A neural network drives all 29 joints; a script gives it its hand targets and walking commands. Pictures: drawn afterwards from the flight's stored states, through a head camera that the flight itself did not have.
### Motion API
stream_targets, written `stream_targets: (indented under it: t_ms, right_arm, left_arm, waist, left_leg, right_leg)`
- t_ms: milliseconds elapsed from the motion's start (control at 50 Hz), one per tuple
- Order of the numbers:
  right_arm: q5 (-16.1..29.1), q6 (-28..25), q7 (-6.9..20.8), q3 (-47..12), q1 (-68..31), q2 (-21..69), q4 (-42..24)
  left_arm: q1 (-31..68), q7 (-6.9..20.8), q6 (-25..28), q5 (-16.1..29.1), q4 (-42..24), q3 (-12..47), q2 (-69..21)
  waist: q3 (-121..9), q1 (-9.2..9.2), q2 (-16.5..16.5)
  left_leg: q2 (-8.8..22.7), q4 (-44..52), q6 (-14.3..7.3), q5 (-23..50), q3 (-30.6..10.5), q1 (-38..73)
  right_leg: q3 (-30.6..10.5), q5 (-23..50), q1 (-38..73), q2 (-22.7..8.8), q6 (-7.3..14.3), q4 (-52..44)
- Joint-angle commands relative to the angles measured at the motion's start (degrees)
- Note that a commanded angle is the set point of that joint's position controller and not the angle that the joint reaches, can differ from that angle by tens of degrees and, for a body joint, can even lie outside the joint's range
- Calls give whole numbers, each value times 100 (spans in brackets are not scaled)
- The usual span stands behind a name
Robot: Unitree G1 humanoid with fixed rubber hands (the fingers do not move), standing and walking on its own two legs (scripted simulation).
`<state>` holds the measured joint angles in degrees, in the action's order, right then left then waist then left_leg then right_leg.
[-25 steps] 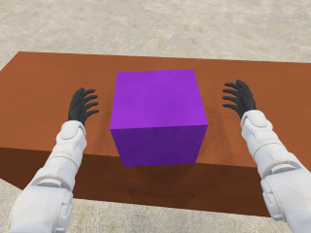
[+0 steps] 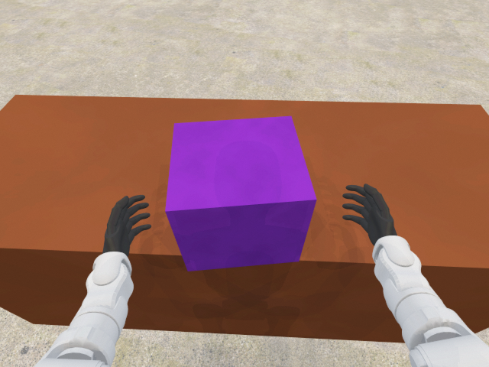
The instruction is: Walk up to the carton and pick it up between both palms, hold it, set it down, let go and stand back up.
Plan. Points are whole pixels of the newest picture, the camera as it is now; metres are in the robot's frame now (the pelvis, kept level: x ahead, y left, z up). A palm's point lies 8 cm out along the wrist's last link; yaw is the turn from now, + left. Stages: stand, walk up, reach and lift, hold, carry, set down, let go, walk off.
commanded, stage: set down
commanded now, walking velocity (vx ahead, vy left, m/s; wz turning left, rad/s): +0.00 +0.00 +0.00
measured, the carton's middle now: (238, 194) +0.47 +0.03 -0.02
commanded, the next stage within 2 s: none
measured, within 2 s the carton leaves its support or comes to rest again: neither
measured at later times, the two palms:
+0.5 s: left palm (124, 296) +0.27 +0.22 -0.04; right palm (392, 290) +0.28 -0.23 -0.03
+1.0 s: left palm (116, 331) +0.22 +0.23 -0.07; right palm (387, 325) +0.23 -0.22 -0.06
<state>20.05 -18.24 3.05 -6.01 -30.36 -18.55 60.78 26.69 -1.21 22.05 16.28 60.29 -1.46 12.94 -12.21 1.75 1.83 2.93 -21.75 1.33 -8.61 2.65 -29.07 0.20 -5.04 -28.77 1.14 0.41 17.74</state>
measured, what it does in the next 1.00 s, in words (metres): stands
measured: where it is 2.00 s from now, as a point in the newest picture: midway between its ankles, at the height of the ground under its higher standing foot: outside the picture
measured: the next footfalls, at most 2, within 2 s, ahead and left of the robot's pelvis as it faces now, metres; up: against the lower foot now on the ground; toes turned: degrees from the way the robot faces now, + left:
none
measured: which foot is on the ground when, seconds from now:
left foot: down 0.00-1.00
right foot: down 0.00-1.00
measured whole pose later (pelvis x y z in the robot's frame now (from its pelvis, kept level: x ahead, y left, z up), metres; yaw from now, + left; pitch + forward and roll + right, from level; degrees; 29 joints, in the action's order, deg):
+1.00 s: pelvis +0.04 -0.01 +0.00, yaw +0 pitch +3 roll -1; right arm 12.9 -22.5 3.8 -4.7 3.0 -11.4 50.9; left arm -6.7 -1.4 14.3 8.0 39.8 -1.1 12.0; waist -4.0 1.1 -2.3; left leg 3.5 -24.3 2.1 -15.5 2.7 -11.9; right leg 0.0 -13.4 -13.1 1.7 0.9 23.1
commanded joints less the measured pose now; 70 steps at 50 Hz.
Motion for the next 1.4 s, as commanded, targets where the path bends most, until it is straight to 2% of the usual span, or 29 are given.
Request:
stream_targets:
  t_ms: [0,140,240,360,480,560,620,720,920,1220,1300,1380]
  right_arm:
    - [-140,-389,22,247,-1054,-719,-902]
    - [-84,-734,150,249,-388,-692,-1177]
    - [-7,-1004,202,203,194,-672,-1185]
    - [-47,-1283,222,151,814,-591,-1121]
    - [-370,-1033,260,267,988,-443,-1372]
    - [-412,-1002,237,277,1258,-407,-1537]
    - [-416,-921,216,223,1621,-302,-1350]
    - [-526,-801,137,229,2092,-105,-1313]
    - [-721,-580,50,352,2752,-3,-1663]
    - [-1029,133,-119,547,3750,267,-2192]
    - [-1142,337,-149,639,3966,300,-2355]
    - [-1309,581,-140,752,4066,374,-2504]
  left_arm:
    - [962,0,372,-111,-795,-164,591]
    - [477,-192,724,-155,-1231,-63,540]
    - [-74,-227,895,-220,-1336,-51,438]
    - [-690,-167,1005,-293,-1305,-94,337]
    - [-826,-147,682,-121,-1431,-2,497]
    - [-1101,-166,546,-162,-1754,33,536]
    - [-1514,-116,359,-298,-1742,-15,497]
    - [-2020,-18,20,-521,-1889,-118,433]
    - [-2713,-35,-691,-881,-2937,-99,454]
    - [-3943,39,-2395,-1601,-4334,-124,188]
    - [-4088,41,-2753,-1715,-4603,-98,120]
    - [-3991,21,-3041,-1733,-4703,-53,102]
  waist:
    - [-1849,-102,-470]
    - [-1728,-90,-171]
    - [-1677,-93,-32]
    - [-1273,-111,-162]
    - [-918,-107,-470]
    - [-1047,-101,-375]
    - [-906,-79,-254]
    - [-404,-63,-230]
    - [95,-80,-196]
    - [665,37,-35]
    - [788,15,-20]
    - [920,-48,-52]
  left_leg:
    - [-316,-161,318,1557,-62,1766]
    - [-355,-221,392,1400,-9,1755]
    - [-390,-335,417,1444,36,1623]
    - [-391,-435,413,1395,45,1539]
    - [-354,-276,325,691,84,1518]
    - [-379,-330,324,918,101,1598]
    - [-395,-348,333,1129,99,1708]
    - [-411,-274,311,1237,79,1802]
    - [-413,-102,314,1305,63,2080]
    - [-405,121,334,1831,25,2371]
    - [-392,187,327,1807,27,2406]
    - [-360,246,294,1482,40,2358]
  right_leg:
    - [-134,532,1071,145,-54,-118]
    - [-180,561,1074,175,-41,84]
    - [-227,774,1160,190,-21,281]
    - [-283,733,1211,208,-14,420]
    - [-253,93,1129,171,-134,391]
    - [-240,498,1366,215,-145,505]
    - [-252,692,1512,214,-105,483]
    - [-279,733,1710,195,-89,352]
    - [-230,824,1979,238,-100,208]
    - [-111,850,2146,241,-40,-134]
    - [-104,722,2145,235,-15,-195]
    - [-105,401,2015,195,-9,-215]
